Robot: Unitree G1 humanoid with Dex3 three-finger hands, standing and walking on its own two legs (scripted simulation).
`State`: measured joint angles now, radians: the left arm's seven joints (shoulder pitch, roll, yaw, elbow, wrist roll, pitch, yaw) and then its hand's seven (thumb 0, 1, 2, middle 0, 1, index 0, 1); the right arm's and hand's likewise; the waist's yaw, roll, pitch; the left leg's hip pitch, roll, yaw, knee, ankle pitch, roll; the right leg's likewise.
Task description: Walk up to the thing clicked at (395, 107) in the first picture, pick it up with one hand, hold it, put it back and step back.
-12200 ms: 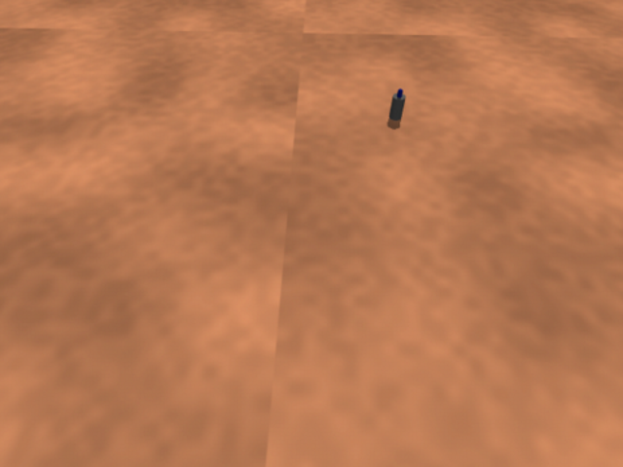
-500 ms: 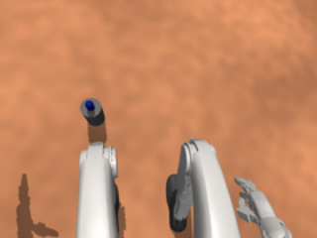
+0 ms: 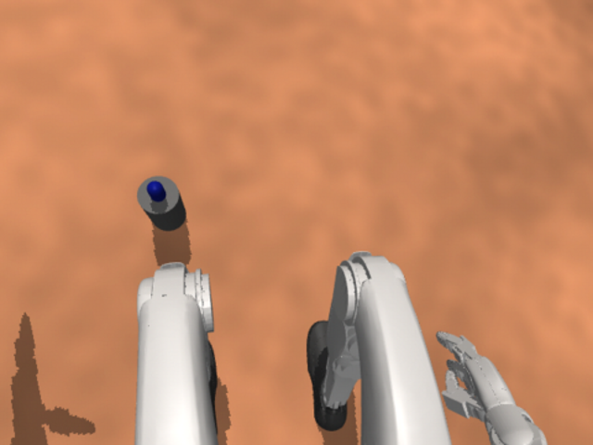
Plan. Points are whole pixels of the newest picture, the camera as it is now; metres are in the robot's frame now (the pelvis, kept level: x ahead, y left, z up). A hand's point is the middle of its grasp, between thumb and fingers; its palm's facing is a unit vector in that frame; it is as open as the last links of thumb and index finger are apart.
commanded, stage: approach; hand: left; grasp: from the side
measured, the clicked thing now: (162, 202) +0.47 +0.20 -0.29
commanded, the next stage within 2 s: close in in 0.56 s
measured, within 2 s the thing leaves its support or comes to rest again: neither
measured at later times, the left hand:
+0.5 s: hand (52, 208) +0.42 +0.33 -0.16, palm faces +0.05 -1.00 +0.04, open 17.4 cm
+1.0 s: hand (137, 214) +0.43 +0.23 -0.24, palm faces +0.08 -1.00 +0.04, open 17.6 cm
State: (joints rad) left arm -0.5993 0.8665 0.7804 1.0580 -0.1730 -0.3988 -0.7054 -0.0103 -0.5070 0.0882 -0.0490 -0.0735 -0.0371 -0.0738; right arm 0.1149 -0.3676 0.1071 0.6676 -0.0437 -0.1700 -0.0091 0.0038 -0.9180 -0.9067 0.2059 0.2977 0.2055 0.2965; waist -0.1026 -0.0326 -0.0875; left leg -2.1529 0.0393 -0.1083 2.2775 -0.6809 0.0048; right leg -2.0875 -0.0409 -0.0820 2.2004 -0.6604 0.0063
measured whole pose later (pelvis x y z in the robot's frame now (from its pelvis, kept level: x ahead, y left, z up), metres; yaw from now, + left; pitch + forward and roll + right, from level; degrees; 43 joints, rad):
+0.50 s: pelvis -0.01 +0.00 -0.06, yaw -4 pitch +24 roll -10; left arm -0.64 0.84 0.73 1.28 -0.21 -0.71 -0.68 -0.01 -0.53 0.05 -0.07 -0.09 -0.05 -0.09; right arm -0.01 -0.38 0.26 0.64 -0.15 -0.16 0.04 0.00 -0.91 -0.90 0.21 0.30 0.20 0.30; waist -0.19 -0.15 0.10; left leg -2.24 0.05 -0.20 2.50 -0.70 0.00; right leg -2.15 -0.01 -0.14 2.36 -0.64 0.02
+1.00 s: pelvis -0.02 +0.01 -0.09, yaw -8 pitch +12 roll -15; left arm -0.64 0.79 0.59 1.45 -0.12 -1.04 -0.29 -0.01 -0.57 0.01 -0.07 -0.07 -0.07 -0.06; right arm -0.15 -0.38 0.45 0.59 -0.31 -0.07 0.11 0.00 -0.94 -0.91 0.21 0.30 0.21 0.30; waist -0.25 -0.24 0.27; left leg -2.21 0.04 -0.33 2.64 -0.69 0.00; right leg -2.08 0.02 -0.23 2.41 -0.58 0.04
